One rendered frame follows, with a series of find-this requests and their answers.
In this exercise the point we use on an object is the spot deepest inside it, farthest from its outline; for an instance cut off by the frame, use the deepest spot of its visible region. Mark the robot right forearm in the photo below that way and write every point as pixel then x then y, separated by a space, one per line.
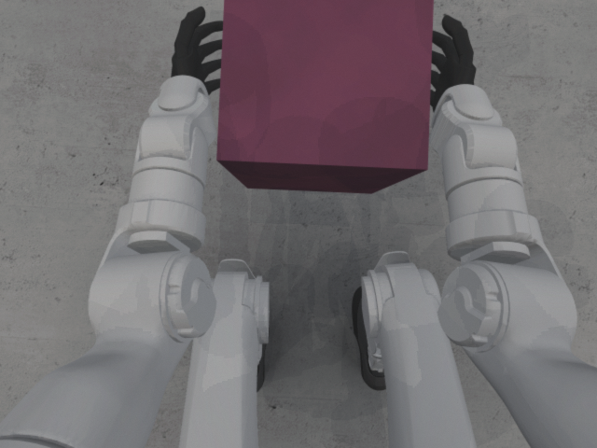
pixel 483 185

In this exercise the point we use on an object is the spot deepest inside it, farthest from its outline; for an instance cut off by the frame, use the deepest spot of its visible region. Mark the robot right shin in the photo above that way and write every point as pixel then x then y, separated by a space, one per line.
pixel 430 286

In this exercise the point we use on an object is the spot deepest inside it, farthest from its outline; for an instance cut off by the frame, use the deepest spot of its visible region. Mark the left robot hand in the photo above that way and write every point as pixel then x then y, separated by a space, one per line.
pixel 188 55

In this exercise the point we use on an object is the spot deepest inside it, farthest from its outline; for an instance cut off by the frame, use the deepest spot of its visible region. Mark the right robot upper arm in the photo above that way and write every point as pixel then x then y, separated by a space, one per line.
pixel 517 325

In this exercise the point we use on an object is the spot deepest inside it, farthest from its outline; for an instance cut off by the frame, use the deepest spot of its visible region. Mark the right robot hand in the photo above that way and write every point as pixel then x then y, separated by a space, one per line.
pixel 457 67

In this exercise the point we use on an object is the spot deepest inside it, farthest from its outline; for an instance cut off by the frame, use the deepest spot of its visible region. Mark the carton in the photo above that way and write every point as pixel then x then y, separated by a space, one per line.
pixel 325 95

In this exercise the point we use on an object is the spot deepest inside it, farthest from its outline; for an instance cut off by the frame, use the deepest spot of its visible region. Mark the right robot thigh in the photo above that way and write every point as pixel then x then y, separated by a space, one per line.
pixel 425 400

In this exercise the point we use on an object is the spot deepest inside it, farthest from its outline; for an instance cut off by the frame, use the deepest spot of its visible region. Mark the left robot upper arm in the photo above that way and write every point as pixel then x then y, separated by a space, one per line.
pixel 145 309

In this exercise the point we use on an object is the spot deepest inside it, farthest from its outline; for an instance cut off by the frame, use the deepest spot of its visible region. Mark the robot left forearm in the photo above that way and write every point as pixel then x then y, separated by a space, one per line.
pixel 169 174

